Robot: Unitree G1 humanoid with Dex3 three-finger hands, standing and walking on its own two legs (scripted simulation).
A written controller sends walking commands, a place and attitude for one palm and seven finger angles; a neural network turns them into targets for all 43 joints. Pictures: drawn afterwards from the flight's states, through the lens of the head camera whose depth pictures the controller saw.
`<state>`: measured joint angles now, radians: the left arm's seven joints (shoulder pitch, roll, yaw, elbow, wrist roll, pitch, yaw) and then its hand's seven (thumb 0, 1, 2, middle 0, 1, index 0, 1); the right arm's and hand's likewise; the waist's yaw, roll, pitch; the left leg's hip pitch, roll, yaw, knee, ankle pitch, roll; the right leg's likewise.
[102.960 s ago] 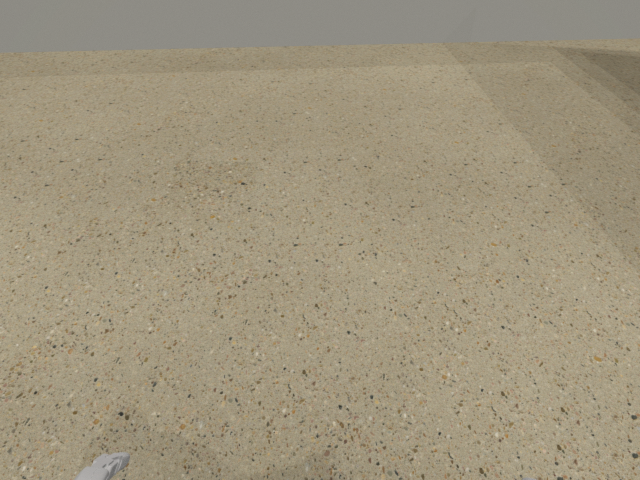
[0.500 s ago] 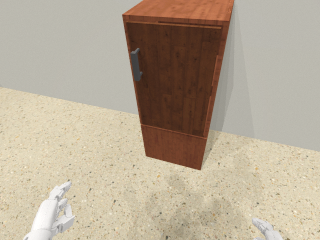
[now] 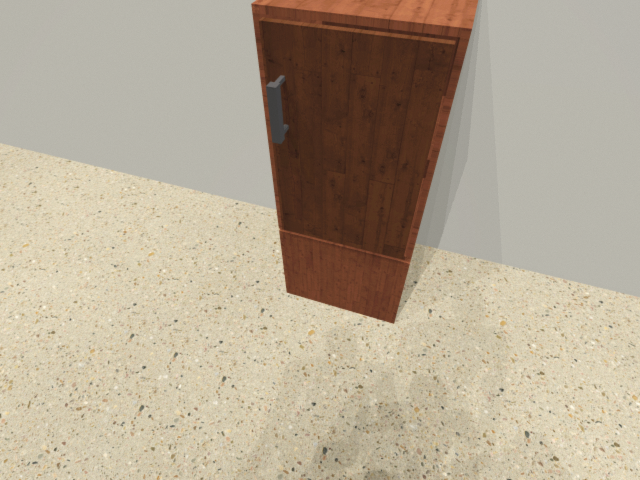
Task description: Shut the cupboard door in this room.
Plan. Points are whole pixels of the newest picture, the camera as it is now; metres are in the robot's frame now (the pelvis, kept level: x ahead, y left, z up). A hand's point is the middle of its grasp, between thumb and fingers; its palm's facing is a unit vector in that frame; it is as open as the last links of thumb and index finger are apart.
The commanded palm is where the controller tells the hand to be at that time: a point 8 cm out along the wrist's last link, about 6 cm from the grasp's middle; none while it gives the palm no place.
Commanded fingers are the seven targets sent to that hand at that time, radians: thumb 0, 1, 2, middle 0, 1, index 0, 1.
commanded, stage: let the arm hang, fingers relaxed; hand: left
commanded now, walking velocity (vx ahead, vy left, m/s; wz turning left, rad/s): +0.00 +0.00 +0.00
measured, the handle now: (279, 109) +0.83 +0.14 +0.04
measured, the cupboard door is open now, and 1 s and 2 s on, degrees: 0 0 0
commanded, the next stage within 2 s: look to check the result in 0.46 s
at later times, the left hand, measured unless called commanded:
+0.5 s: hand out of the picture -0.01 +0.14 -0.18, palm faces +0.04 -0.99 -0.14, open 7.3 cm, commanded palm none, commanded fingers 0.00 0.90 0.90 -0.20 -0.30 -0.20 -0.30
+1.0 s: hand out of the picture -0.02 +0.15 -0.17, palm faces +0.05 -0.98 -0.17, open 7.3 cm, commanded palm none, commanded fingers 0.00 0.90 0.90 -0.20 -0.30 -0.20 -0.30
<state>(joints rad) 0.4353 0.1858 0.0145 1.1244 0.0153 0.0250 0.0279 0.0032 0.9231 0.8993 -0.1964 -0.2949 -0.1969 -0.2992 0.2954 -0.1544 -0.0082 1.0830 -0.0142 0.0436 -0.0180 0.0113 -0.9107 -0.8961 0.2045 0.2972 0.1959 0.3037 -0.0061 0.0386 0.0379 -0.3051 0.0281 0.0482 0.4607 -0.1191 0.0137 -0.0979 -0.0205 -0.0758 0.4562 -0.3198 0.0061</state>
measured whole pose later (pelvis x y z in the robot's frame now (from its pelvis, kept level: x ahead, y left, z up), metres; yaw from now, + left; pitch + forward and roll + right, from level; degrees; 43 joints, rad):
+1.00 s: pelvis +0.03 -0.01 +0.00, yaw +0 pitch -2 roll +0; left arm 0.36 0.12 0.01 1.14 0.01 0.00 0.04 0.00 0.91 0.90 -0.20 -0.29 -0.20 -0.30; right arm 0.27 -0.14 -0.01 1.14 -0.01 0.02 -0.04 0.01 -0.92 -0.90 0.20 0.30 0.19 0.30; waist 0.00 -0.01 0.04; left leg -0.25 0.03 0.05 0.44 -0.15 0.00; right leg -0.03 -0.02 -0.07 0.40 -0.33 0.00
